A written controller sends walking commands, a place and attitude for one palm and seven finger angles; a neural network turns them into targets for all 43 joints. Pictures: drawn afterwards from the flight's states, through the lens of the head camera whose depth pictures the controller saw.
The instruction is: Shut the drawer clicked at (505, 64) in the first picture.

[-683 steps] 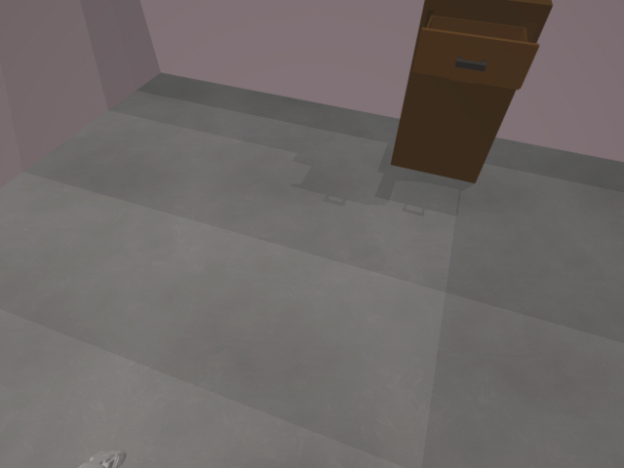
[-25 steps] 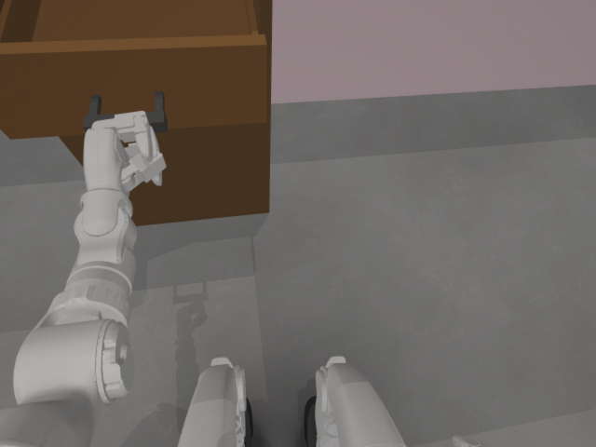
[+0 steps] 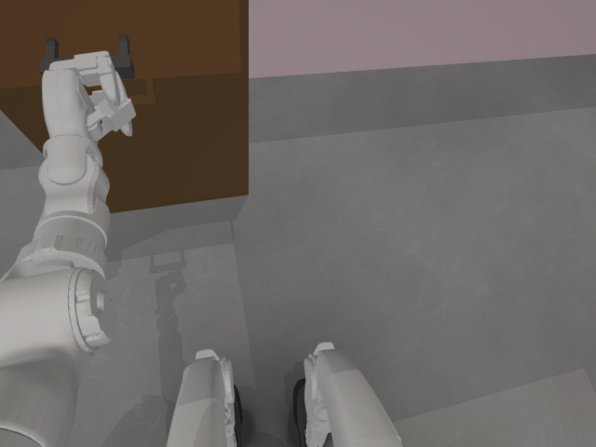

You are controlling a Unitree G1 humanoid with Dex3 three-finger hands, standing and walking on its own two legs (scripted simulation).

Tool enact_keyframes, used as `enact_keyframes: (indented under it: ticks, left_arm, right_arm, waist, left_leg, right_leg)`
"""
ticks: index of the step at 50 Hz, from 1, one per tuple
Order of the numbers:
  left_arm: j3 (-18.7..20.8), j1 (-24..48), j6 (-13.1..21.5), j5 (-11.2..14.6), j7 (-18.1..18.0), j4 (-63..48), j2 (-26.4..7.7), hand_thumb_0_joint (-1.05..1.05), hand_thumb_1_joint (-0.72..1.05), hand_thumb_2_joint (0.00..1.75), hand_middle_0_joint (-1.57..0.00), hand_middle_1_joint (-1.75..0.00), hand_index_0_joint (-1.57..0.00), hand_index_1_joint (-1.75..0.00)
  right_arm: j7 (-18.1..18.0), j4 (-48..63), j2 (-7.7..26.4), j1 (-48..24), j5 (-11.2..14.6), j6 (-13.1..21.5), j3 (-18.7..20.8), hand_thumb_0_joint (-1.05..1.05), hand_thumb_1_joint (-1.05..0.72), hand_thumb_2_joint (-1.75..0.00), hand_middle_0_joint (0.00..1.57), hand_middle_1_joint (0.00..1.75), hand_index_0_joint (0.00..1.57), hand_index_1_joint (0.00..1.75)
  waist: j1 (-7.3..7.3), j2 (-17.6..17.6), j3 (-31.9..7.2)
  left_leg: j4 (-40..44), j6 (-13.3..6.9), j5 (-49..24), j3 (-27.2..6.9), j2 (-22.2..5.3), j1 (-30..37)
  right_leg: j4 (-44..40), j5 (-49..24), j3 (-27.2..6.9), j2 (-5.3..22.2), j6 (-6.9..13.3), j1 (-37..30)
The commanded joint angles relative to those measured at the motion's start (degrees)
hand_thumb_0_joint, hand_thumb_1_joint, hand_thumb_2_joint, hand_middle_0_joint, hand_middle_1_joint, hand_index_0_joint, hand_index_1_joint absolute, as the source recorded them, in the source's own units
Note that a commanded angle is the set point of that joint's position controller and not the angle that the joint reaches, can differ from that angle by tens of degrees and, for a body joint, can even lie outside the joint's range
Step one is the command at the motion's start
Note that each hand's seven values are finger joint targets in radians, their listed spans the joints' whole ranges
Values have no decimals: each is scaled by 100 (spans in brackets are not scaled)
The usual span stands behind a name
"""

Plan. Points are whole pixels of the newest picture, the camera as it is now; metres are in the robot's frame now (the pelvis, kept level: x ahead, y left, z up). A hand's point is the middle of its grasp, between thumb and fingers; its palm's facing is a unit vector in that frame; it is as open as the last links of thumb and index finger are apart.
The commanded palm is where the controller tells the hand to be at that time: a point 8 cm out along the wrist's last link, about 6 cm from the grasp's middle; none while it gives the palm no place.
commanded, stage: push the drawer shut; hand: left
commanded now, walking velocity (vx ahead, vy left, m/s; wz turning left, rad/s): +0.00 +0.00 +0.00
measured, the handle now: (89, 57) +0.61 +0.22 +0.05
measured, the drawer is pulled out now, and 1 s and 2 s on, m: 0.08 0.00 0.00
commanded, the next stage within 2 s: pull the fist back off the drawer in 0.88 s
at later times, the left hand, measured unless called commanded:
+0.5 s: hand (122, 60) +0.61 +0.18 +0.05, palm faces +0.11 -0.99 -0.04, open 3.1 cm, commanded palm +0.61 +0.19 +0.05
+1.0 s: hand (110, 49) +0.62 +0.20 +0.05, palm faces +0.10 -0.99 -0.05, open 3.3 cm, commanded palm +0.66 +0.18 +0.05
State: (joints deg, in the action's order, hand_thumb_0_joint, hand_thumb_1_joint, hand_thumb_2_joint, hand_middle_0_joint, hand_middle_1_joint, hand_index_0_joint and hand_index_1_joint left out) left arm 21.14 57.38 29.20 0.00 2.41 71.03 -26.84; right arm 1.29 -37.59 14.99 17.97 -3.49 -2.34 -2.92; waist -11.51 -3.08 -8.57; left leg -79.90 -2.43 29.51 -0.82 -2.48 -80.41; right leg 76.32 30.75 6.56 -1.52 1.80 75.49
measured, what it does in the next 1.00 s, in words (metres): stands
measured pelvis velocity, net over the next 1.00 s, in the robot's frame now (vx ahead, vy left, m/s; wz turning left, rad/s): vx -0.01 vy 0.00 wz -0.05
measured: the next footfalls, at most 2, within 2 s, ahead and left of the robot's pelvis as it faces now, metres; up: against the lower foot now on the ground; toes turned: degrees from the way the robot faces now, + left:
none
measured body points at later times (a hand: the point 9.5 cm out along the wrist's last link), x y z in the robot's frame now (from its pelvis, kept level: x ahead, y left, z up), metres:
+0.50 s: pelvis +0.00 +0.00 -0.01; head +0.21 +0.03 +0.38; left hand +0.59 +0.23 +0.05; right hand -0.03 -0.26 -0.11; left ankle +0.06 +0.09 -0.59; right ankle +0.04 -0.11 -0.59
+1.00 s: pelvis -0.01 +0.00 -0.02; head +0.22 +0.05 +0.36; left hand +0.61 +0.25 +0.06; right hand -0.05 -0.25 -0.11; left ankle +0.06 +0.09 -0.59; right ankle +0.04 -0.11 -0.59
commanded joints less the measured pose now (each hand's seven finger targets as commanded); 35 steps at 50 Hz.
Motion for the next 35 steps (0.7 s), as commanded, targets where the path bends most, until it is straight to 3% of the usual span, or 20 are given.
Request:
enact_keyframes:
  ticks: [1, 3, 7, 10, 11, 14, 17, 20, 24, 27, 31, 32, 33, 35]
  left_arm:
    - [192, 3440, 255, 46, -127, -1234, -1509, 0, 90, 90, -140, -160, -140, -160]
    - [277, 3585, 255, 9, -112, -1309, -1661, 0, 90, 90, -140, -160, -140, -160]
    - [176, 3824, 138, -36, -81, -1176, -1627, 0, 90, 90, -140, -160, -140, -160]
    - [270, 3971, 44, -91, -101, -1103, -1874, 0, 90, 90, -140, -160, -140, -160]
    - [176, 4005, -12, -96, -89, -1069, -1768, 0, 90, 90, -140, -160, -140, -160]
    - [183, 4285, -81, -164, -54, -1142, -1933, 0, 90, 90, -140, -160, -140, -160]
    - [354, 4311, -203, -186, -27, -951, -2207, 0, 90, 90, -140, -160, -140, -160]
    - [464, 4429, -269, -231, 26, -1095, -2472, 0, 90, 90, -140, -160, -140, -160]
    - [375, 4599, -424, -271, 76, -924, -2486, 0, 90, 90, -140, -160, -140, -160]
    - [385, 4871, -470, -340, 44, -1015, -2561, 0, 90, 90, -140, -160, -140, -160]
    - [457, 4941, -588, -415, 70, -1027, -2793, 0, 90, 90, -140, -160, -140, -160]
    - [423, 5069, -603, -406, 92, -998, -2729, 0, 90, 90, -140, -160, -140, -160]
    - [494, 5183, -615, -415, 89, -1053, -2915, 0, 90, 90, -140, -160, -140, -160]
    - [423, 5259, -662, -427, 93, -1039, -2875, 0, 90, 90, -140, -160, -140, -160]
  right_arm:
    - [-81, 152, 1152, 1118, -30, 37, 333, 0, -90, -90, 20, 30, 20, 30]
    - [-86, 166, 1173, 1154, -43, 38, 332, 0, -90, -90, 20, 30, 20, 30]
    - [-74, 129, 1163, 1251, -58, 18, 309, 0, -90, -90, 20, 30, 20, 30]
    - [-71, 113, 1193, 1326, -71, -9, 279, 0, -90, -90, 20, 30, 20, 30]
    - [-63, 127, 1175, 1348, -73, -11, 274, 0, -90, -90, 20, 30, 20, 30]
    - [-62, 108, 1195, 1418, -88, -21, 258, 0, -90, -90, 20, 30, 20, 30]
    - [-65, 116, 1203, 1506, -98, -37, 214, 0, -90, -90, 20, 30, 20, 30]
    - [-44, 126, 1209, 1580, -104, -67, 202, 0, -90, -90, 20, 30, 20, 30]
    - [-35, 134, 1226, 1648, -103, -86, 161, 0, -90, -90, 20, 30, 20, 30]
    - [-34, 100, 1228, 1748, -130, -85, 156, 0, -90, -90, 20, 30, 20, 30]
    - [-11, 105, 1234, 1846, -142, -102, 129, 0, -90, -90, 20, 30, 20, 30]
    - [-9, 95, 1220, 1857, -129, -97, 131, 0, -90, -90, 20, 30, 20, 30]
    - [-31, 85, 1259, 1878, -131, -115, 120, 0, -90, -90, 20, 30, 20, 30]
    - [-25, 72, 1241, 1891, -139, -108, 94, 0, -90, -90, 20, 30, 20, 30]
  waist:
    - [-465, -854, -2983]
    - [-439, -1032, -3248]
    - [-575, -1061, -3157]
    - [-597, -1140, -3161]
    - [-646, -1086, -3182]
    - [-704, -1345, -3337]
    - [-740, -1228, -3306]
    - [-687, -1483, -3540]
    - [-810, -1485, -3279]
    - [-892, -1577, -3401]
    - [-892, -1673, -3588]
    - [-963, -1646, -3522]
    - [-963, -1668, -3459]
    - [-981, -1791, -3381]
  left_leg:
    - [891, 28, -995, -637, 50, 2806]
    - [843, 36, -1131, -673, 39, 2950]
    - [771, 14, -1249, -692, 21, 2921]
    - [730, 15, -1229, -696, 8, 2811]
    - [697, -10, -1232, -667, 15, 2730]
    - [624, -4, -1371, -703, -12, 2840]
    - [543, -46, -1446, -670, -17, 2623]
    - [488, -23, -1682, -660, -40, 2734]
    - [481, -38, -1584, -711, -69, 2608]
    - [443, -46, -1675, -770, -91, 2745]
    - [347, -52, -1859, -728, -102, 2676]
    - [324, -66, -1842, -744, -113, 2655]
    - [329, -57, -1747, -750, -119, 2608]
    - [355, -50, -1657, -748, -108, 2595]
  right_leg:
    - [-1073, -695, -430, -179, -33, -683]
    - [-999, -754, -418, -175, -18, -610]
    - [-995, -821, -413, -184, -21, -500]
    - [-979, -804, -404, -189, -22, -496]
    - [-996, -814, -418, -199, -35, -554]
    - [-936, -886, -404, -193, -26, -420]
    - [-943, -948, -433, -217, -32, -538]
    - [-908, -1099, -423, -221, -24, -619]
    - [-899, -1009, -383, -243, -33, -414]
    - [-841, -1055, -350, -240, -33, -260]
    - [-833, -1208, -369, -256, -32, -439]
    - [-827, -1193, -374, -259, -34, -315]
    - [-829, -1126, -363, -255, -44, -309]
    - [-849, -1070, -360, -262, -31, -277]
